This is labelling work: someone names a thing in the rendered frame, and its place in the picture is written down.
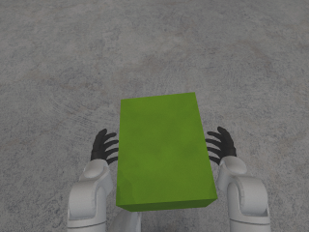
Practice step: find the robot left hand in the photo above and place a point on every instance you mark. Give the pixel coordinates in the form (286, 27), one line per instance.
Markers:
(99, 147)

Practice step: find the carton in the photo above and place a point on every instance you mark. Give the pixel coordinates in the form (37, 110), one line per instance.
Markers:
(163, 159)

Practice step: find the robot left forearm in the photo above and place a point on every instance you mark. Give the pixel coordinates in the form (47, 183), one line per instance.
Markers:
(87, 198)

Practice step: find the robot right hand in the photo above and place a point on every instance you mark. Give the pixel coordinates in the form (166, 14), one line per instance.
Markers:
(226, 145)

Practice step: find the left robot thigh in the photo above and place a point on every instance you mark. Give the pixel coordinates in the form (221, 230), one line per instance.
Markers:
(126, 221)

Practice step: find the robot right forearm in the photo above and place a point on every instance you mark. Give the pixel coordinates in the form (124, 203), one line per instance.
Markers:
(247, 197)

